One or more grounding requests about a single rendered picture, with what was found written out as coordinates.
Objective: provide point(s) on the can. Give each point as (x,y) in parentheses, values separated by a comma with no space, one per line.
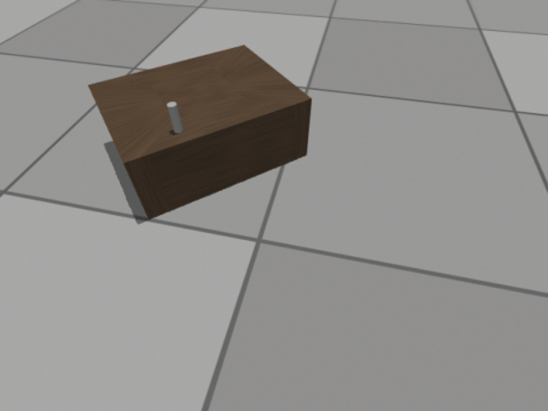
(175,117)

